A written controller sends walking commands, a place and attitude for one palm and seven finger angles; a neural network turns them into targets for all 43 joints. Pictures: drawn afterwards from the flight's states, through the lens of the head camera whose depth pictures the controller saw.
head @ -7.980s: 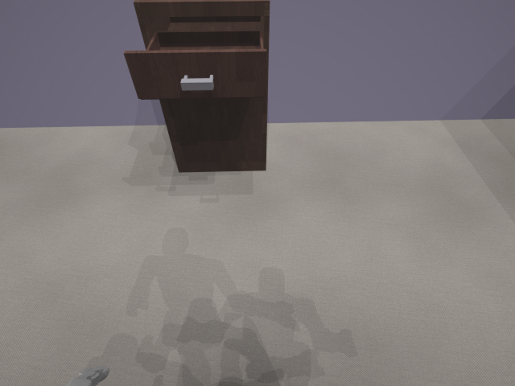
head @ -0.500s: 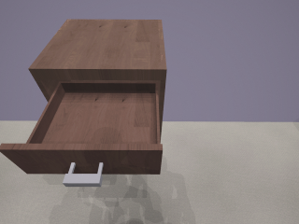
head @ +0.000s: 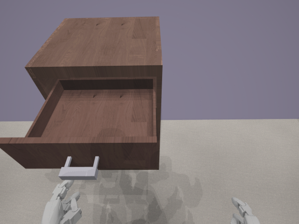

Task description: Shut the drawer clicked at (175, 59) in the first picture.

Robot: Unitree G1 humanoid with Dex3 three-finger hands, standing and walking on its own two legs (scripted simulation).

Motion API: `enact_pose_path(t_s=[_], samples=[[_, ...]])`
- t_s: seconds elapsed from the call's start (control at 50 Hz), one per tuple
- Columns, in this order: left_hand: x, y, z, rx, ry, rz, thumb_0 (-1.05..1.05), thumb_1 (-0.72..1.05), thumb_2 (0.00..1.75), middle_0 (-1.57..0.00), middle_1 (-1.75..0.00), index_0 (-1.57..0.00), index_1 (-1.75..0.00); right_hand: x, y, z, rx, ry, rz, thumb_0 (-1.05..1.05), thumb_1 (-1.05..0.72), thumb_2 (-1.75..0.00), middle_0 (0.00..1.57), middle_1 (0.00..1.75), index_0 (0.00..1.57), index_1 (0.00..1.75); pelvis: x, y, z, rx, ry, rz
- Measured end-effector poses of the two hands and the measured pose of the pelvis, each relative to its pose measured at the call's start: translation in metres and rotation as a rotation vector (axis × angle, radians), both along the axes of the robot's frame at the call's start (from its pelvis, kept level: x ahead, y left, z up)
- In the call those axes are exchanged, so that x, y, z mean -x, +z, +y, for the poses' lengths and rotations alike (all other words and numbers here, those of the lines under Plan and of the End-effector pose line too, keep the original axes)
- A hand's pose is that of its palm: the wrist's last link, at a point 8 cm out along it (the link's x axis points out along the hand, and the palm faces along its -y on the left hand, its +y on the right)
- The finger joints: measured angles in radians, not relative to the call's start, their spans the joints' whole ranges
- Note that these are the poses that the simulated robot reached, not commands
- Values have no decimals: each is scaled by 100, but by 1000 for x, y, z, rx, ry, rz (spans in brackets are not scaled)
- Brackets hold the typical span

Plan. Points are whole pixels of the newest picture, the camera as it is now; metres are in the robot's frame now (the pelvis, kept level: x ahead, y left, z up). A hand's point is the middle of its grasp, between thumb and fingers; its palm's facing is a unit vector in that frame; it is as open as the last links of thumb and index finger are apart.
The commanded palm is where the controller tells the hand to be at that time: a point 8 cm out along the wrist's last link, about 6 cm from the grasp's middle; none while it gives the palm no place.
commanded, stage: raise the hand and make a fist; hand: left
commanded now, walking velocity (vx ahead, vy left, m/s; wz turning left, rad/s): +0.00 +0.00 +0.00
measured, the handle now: (81, 166) +0.29 +0.21 -0.02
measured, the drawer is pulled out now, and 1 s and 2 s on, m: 0.29 0.28 0.28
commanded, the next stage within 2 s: bring the fist close to the handle in 1.66 s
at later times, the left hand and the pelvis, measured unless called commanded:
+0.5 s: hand (74, 219) +0.15 +0.18 +0.01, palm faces +0.05 -1.00 -0.04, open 4.3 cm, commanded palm +0.10 +0.24 +0.01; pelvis -0.02 -0.03 -0.05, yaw +2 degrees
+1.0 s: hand out of the picture +0.13 +0.18 +0.04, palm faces +0.00 -1.00 -0.01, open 3.1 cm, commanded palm +0.07 +0.23 +0.06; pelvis -0.02 +0.02 -0.04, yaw +2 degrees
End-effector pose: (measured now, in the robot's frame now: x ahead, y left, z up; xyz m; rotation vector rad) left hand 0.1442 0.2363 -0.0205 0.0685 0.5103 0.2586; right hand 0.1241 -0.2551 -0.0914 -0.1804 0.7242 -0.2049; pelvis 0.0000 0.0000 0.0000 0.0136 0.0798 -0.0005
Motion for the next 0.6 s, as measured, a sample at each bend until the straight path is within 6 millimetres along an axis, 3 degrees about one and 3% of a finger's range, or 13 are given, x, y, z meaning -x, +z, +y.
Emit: enact_pose_path(t_s=[0.06,0.14,0.2,0.26,0.32,0.4,0.52,0.6], samples=[[23,-13,-15,75,-43,-83,1,92,90,-33,-45,-23,-38,-30,15,-9,47,55,-108,1,-91,-90,20,30,20,30,8,-13,-9,-5,-5,46],[44,2,-23,57,-60,-270,1,91,90,-41,-53,-34,-48,-64,24,-12,99,153,-196,1,-90,-90,20,30,20,30,13,-29,-19,9,20,73],[48,21,-15,-31,-74,-440,2,90,90,-47,-59,-43,-56,-81,16,-7,93,198,-238,0,-90,-90,20,30,20,30,19,-42,-25,22,42,93],[42,28,-9,-90,-149,-555,2,90,90,-53,-65,-50,-64,-88,0,1,56,222,-259,0,-90,-90,20,30,20,30,27,-57,-30,32,51,118],[31,19,-12,-41,-244,-527,1,90,90,-58,-72,-58,-71,-81,-17,11,1,214,-246,1,-90,-90,20,30,20,30,33,-64,-33,34,52,124],[19,11,-15,56,-297,-394,2,90,90,-67,-80,-67,-81,-57,-31,17,-51,160,-178,1,-90,-90,21,30,20,30,32,-60,-33,33,50,117],[20,36,0,24,-197,-398,2,90,90,-79,-93,-79,-94,-19,-35,11,-51,60,-63,1,-90,-90,21,30,21,30,21,-47,-26,27,35,105],[29,40,7,5,-193,-389,2,90,90,-86,-102,-87,-103,-8,-33,4,-21,38,-29,1,-90,-90,21,30,20,30,20,-43,-19,30,33,101]])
